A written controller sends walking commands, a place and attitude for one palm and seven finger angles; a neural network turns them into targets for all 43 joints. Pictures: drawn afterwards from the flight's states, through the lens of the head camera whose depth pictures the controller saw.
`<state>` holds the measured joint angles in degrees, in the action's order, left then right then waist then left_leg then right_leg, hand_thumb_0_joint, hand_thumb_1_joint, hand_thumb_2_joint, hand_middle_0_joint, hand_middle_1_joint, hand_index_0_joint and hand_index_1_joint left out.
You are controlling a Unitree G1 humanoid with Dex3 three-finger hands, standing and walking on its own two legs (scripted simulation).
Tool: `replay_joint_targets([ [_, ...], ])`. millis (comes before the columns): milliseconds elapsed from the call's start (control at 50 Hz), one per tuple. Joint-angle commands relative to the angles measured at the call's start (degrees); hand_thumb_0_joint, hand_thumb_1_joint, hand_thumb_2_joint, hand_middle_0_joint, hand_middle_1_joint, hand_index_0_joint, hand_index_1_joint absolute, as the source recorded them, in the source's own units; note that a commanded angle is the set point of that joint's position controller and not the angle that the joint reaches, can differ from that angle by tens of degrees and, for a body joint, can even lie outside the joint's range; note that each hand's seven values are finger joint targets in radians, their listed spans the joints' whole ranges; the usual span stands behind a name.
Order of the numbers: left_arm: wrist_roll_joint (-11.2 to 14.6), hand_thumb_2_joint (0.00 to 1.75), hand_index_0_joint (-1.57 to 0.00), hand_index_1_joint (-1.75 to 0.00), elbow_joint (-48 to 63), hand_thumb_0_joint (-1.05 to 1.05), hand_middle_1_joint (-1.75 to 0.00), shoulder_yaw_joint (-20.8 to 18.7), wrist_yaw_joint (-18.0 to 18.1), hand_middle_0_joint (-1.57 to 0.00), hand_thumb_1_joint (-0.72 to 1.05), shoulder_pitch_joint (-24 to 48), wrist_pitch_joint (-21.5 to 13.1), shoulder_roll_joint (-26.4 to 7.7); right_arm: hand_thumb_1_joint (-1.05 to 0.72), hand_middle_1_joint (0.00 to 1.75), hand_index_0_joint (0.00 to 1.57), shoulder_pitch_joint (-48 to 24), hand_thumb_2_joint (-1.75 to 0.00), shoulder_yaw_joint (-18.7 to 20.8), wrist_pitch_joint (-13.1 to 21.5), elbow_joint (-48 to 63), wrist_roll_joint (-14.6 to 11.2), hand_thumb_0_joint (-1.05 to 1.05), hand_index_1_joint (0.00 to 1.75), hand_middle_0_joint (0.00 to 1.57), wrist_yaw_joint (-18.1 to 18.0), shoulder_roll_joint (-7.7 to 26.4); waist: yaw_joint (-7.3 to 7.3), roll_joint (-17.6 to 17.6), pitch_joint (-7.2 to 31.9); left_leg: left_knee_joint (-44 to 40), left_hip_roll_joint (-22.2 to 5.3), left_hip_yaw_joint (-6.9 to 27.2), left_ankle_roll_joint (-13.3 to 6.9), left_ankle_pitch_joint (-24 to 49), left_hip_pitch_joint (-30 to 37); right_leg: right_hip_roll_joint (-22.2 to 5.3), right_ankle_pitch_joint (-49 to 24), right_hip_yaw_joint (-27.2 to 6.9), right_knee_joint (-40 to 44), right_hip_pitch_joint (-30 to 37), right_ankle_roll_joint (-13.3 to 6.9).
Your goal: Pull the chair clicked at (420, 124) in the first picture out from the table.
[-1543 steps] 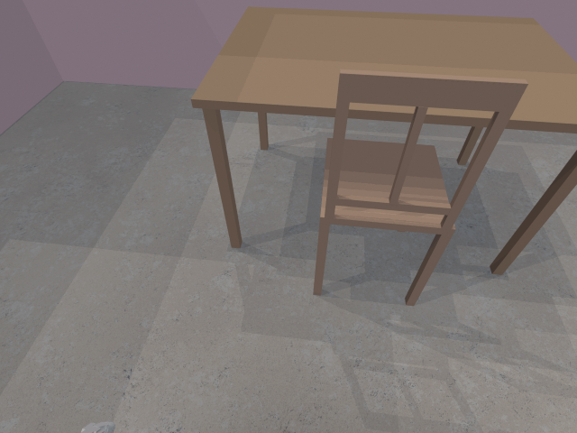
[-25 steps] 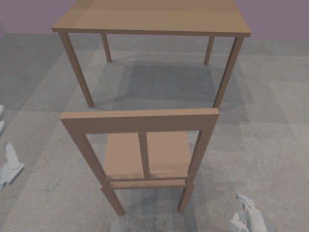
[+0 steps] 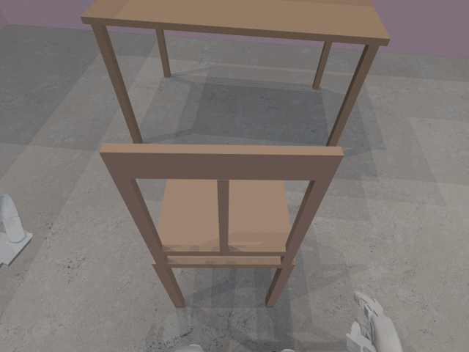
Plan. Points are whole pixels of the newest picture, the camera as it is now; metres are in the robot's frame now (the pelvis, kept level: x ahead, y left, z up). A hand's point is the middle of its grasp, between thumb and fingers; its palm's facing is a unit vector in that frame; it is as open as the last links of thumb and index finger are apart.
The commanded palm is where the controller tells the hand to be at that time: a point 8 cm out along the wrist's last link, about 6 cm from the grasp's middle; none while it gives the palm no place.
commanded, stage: step back with the hand held close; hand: left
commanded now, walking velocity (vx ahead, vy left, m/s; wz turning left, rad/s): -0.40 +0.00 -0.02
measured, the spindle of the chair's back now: (223, 218) +0.38 +0.05 -0.06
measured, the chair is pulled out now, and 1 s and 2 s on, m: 0.66 0.66 0.66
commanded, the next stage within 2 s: stop stepping back and stand still in 0.72 s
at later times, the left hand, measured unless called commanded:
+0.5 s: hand (18, 271) +0.17 +0.24 +0.18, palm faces +0.42 -0.74 -0.53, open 7.4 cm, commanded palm +0.10 +0.28 +0.19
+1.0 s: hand out of the picture +0.06 +0.19 +0.17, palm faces +0.33 -0.77 -0.55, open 7.4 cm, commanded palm +0.01 +0.24 +0.19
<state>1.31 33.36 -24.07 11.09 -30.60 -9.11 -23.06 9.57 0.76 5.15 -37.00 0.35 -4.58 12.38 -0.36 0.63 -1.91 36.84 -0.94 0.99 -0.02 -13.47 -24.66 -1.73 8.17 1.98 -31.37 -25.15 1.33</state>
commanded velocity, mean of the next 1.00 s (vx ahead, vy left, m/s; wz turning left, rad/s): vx -0.28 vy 0.03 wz -0.02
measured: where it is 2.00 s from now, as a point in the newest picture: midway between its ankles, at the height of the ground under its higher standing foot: outside the picture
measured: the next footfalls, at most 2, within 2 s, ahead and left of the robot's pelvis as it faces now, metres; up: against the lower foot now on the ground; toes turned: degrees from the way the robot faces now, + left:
left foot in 0.52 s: -0.02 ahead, +0.11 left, +0.00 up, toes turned +3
right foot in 0.76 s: -0.05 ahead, -0.16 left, +0.00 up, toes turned +1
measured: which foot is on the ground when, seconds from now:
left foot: down 0.00-0.30, up 0.32-0.50, down 0.52-0.82, up 0.84-1.00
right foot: down 0.00-0.56, up 0.58-0.74, down 0.76-1.00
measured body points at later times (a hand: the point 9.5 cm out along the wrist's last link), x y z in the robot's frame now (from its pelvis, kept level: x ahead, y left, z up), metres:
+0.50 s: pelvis -0.03 -0.03 +0.01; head -0.01 -0.02 +0.46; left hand +0.14 +0.28 +0.21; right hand +0.15 -0.27 -0.07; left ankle -0.06 +0.10 -0.71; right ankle +0.04 -0.14 -0.72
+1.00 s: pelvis -0.14 -0.06 +0.02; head -0.13 -0.07 +0.47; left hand +0.04 +0.23 +0.20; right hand +0.02 -0.31 -0.07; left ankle -0.17 +0.07 -0.70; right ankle -0.09 -0.17 -0.72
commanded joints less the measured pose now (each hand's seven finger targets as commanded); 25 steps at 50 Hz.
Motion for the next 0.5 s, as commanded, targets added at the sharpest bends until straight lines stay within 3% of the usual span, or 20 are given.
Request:
replay_joint_targets([
  [0, -0.57, 0.9, -0.2, -0.3, 11.2, 0.0, -0.3, -10.94, 1.16, -0.2, 0.9, -0.91, -4.32, -11.35, -0.9, 0.3, 0.2, -5.56, -0.9, 3.15, 3.44, 11.09, -0.91, 0.0, 0.3, 0.2, -1.46, 7.79, -0.07, 12.78, 8.32, -21.6, -12.8, 12.33, -5.51, -23.0, -19.12, 1.46, 9.77, -2.04, -8.9, 22.11, -0.18],
  [20, -0.62, 0.9, -0.2, -0.3, 9.78, 0.0, -0.3, -11.64, 1.24, -0.2, 0.9, -1.64, -4.18, -11.79, -0.9, 0.3, 0.2, -6.12, -0.9, 3.32, 3.67, 10.89, -1.27, 0.0, 0.3, 0.2, -1.73, 7.24, -0.14, 13.23, 7.94, -20.67, -13.5, 13.05, -6.17, -17.78, -19.78, 1.74, 3.46, -1.54, -11.21, 23.37, -0.18],
  [40, 0.06, 0.9, -0.2, -0.3, 10.95, 0.0, -0.3, -10.29, 0.8, -0.2, 0.9, -2.34, -4.35, -10.82, -0.9, 0.3, 0.2, -4.9, -0.9, 3.09, 3.97, 10.94, -1.26, 0.0, 0.3, 0.2, -1.62, 6.43, -0.27, 9.73, 9.51, -16.18, -12.2, 11.43, -5.24, -6.3, -13.85, 0.81, -1.45, -2.09, -9.85, 20.37, -0.63],
  [60, 0.04, 0.9, -0.2, -0.3, 11.86, 0.0, -0.3, -10.61, 0.34, -0.2, 0.9, -1.69, -4.59, -11.52, -0.9, 0.3, 0.2, -5.03, -0.9, 3.49, 4.39, 10.24, -1.0, 0.0, 0.3, 0.2, -1.51, 7.02, -0.43, 7.72, 9.87, -14.33, -12.26, 10.5, -4.96, -1.1, -11.4, 0.57, -0.97, -2.88, -10.02, 18.4, -0.82],
  [80, 0.33, 0.9, -0.2, -0.3, 10.89, 0.0, -0.3, -11.01, -0.08, -0.2, 0.9, -1.71, -4.94, -11.59, -0.9, 0.3, 0.2, -5.39, -0.9, 3.36, 4.73, 9.76, -0.76, 0.0, 0.3, 0.2, -1.42, 6.91, -0.72, 8.47, 8.77, -15.0, -13.34, 10.68, -5.43, -2.13, -12.47, 0.42, 4.18, -2.75, -10.88, 17.76, -0.84],
  [120, 0.81, 0.9, -0.2, -0.3, 11.19, 0.0, -0.3, -9.84, -0.48, -0.2, 0.9, -2.01, -5.64, -10.82, -0.9, 0.3, 0.2, -3.87, -0.9, 3.21, 5.45, 7.79, -0.07, 0.0, 0.3, 0.2, -1.15, 6.92, -0.26, 10.45, 9.4, -11.84, -12.99, 9.74, -5.3, 13.77, -3.34, -0.09, 1.08, -2.6, -6.66, 13.43, -1.25],
  [140, 1.06, 0.9, -0.2, -0.3, 12.81, 0.0, -0.3, -8.12, -0.66, -0.2, 0.9, -0.83, -6.14, -9.84, -0.9, 0.3, 0.2, -3.34, -0.9, 2.9, 5.92, 7.64, 0.15, 0.0, 0.3, 0.2, -0.84, 6.6, -0.25, 9.97, 11.89, -9.36, -12.87, 9.36, -4.87, 23.77, 3.03, -0.43, -1.12, -2.38, -4.47, 12.02, -1.35],
  [160, 0.92, 0.9, -0.2, -0.3, 14.34, 0.0, -0.3, -8.16, -0.77, -0.2, 0.9, 0.36, -6.27, -10.48, -0.9, 0.3, 0.2, -3.52, -0.9, 3.33, 6.22, 7.23, 0.27, 0.0, 0.3, 0.2, -0.73, 7.21, -0.27, 9.54, 14.41, -7.71, -12.91, 8.11, -4.13, 27.57, 6.04, -0.33, -2.14, -2.69, -4.75, 12.23, -1.58],
  [200, 1.55, 0.9, -0.2, -0.3, 14.1, 0.0, -0.3, -9.08, -1.09, -0.2, 0.9, -0.75, -6.49, -11.25, -0.9, 0.3, 0.2, -4.54, -0.9, 3.5, 6.42, 7.54, 0.04, 0.0, 0.3, 0.2, -0.48, 6.83, -0.94, 9.51, 14.91, -7.14, -13.07, 7.57, -4.14, 22.05, 5.12, -0.56, 1.96, -2.67, -4.34, 12.77, -2.08],
  [240, 2.05, 0.9, -0.2, -0.3, 11.84, 0.0, -0.3, -9.66, -1.18, -0.2, 0.9, -2.6, -5.89, -11.02, -0.9, 0.3, 0.2, -5.04, -0.9, 3.48, 5.48, 7.65, -0.31, 0.0, 0.3, 0.2, -0.31, 6.09, -1.01, 6.51, 13.21, -4.46, -10.55, 5.59, -3.15, 12.49, 1.78, -2.05, -3.02, -4.21, 0.1, 13.7, -2.48],
  [260, 1.51, 0.9, -0.2, -0.3, 11.92, 0.0, -0.3, -10.23, -1.25, -0.2, 0.9, -1.21, -6.02, -12.41, -0.9, 0.3, 0.2, -5.32, -0.9, 3.84, 4.89, 7.98, -0.46, 0.0, 0.3, 0.2, -0.35, 5.93, -0.5, -0.13, 12.32, 0.91, -5.83, 2.52, -1.18, 2.14, 0.01, -5.75, -8.7, -10.51, 4.92, 11.39, -4.0],
  [280, 1.43, 0.9, -0.2, -0.3, 10.45, 0.0, -0.3, -10.09, -1.11, -0.2, 0.9, -0.36, -5.88, -13.37, -0.9, 0.3, 0.2, -4.07, -0.9, 4.12, 4.22, 8.12, -0.55, 0.0, 0.3, 0.2, -0.21, 5.13, 0.3, -9.03, 11.72, 9.83, 1.1, -0.93, 1.42, -9.5, 0.39, -13.67, -7.1, -21.63, 13.84, 6.39, -7.34],
  [300, 1.59, 0.9, -0.2, -0.3, 8.59, 0.0, -0.3, -9.8, -0.48, -0.2, 0.9, -0.39, -4.95, -13.82, -0.9, 0.3, 0.2, -4.56, -0.9, 4.78, 3.39, 7.25, -0.47, 0.0, 0.3, 0.2, 0.2, 4.91, -0.4, -13.26, 12.2, 23.66, 3.13, 0.44, 2.16, -15.35, 0.96, -21.0, -0.37, -26.94, 19.94, 3.21, -11.46],
  [320, 1.19, 0.9, -0.2, -0.3, 7.04, 0.0, -0.3, -11.02, 0.08, -0.2, 0.9, -0.51, -4.2, -14.69, -0.9, 0.3, 0.2, -5.29, -0.9, 4.6, 2.46, 6.76, 0.3, 0.0, 0.3, 0.2, 0.24, 4.53, -0.25, -11.47, 11.82, 30.72, 2.68, 2.57, 2.21, -16.21, -0.65, -21.98, -2.59, -26.73, 20.17, 3.72, -13.96],
  [340, 1.25, 0.9, -0.2, -0.3, 6.32, 0.0, -0.3, -9.7, -0.01, -0.2, 0.9, -1.38, -3.89, -12.39, -0.9, 0.3, 0.2, -6.03, -0.9, 3.36, 1.99, 7.81, 0.19, 0.0, 0.3, 0.2, 0.21, 2.78, 0.36, -10.61, 11.01, 29.99, 1.01, 3.81, 1.85, -16.53, -2.2, -20.39, -7.37, -21.51, 16.77, 6.12, -13.51],
  [380, 0.71, 0.9, -0.2, -0.3, 4.35, 0.0, -0.3, -10.06, 0.17, -0.2, 0.9, -2.28, -3.6, -11.45, -0.9, 0.3, 0.2, -7.63, -0.9, 1.76, 0.68, 8.64, -0.09, 0.0, 0.3, 0.2, -0.69, 2.41, 0.06, -10.37, 8.7, 17.55, -0.21, 2.05, 1.5, -16.67, 0.04, -14.35, -12.6, -13.32, 13.15, 6.84, -9.4],
  [420, 0.41, 0.9, -0.2, -0.3, 5.87, 0.0, -0.3, -10.67, 0.58, -0.2, 0.9, -2.37, -3.79, -13.37, -0.9, 0.3, 0.2, -7.44, -0.9, 1.63, -0.15, 8.22, 0.09, 0.0, 0.3, 0.2, -1.23, 4.27, 0.44, -8.67, 8.77, -0.74, 0.76, -1.43, 1.08, -12.72, 2.28, -10.87, -14.89, -10.46, 10.78, 11.46, -6.74],
  [440, 0.76, 0.9, -0.2, -0.3, 6.13, 0.0, -0.3, -8.45, 0.29, -0.2, 0.9, -3.76, -3.89, -10.73, -0.9, 0.3, 0.2, -5.3, -0.9, 1.21, -0.62, 7.78, 0.25, 0.0, 0.3, 0.2, -1.11, 3.69, 0.72, -8.51, 10.01, -10.17, 1.36, -3.01, 0.66, -7.73, 5.53, -9.22, -12.46, -8.3, 9.93, 13.18, -4.78],
  [460, 0.58, 0.9, -0.2, -0.3, 9.38, 0.0, -0.3, -8.1, 0.32, -0.2, 0.9, -2.96, -4.49, -11.49, -0.9, 0.3, 0.2, -4.49, -0.9, 2.23, -0.64, 7.7, 0.1, 0.0, 0.3, 0.2, -1.2, 5.17, 0.66, -5.08, 10.18, -17.35, -0.79, -2.24, 0.02, -0.32, 7.55, -7.08, -12.94, -7.31, 6.67, 14.86, -2.98],
  [480, 0.39, 0.9, -0.2, -0.3, 11.72, 0.0, -0.3, -7.76, 0.28, -0.2, 0.9, -1.75, -5.43, -11.86, -0.9, 0.3, 0.2, -4.55, -0.9, 3.08, -0.05, 8.34, -0.26, 0.0, 0.3, 0.2, -1.04, 6.33, -0.09, 1.22, 10.34, -19.23, -7.57, 3.54, -2.23, 9.14, 7.47, -3.71, -10.13, -5.01, 2.46, 14.68, -0.65],
])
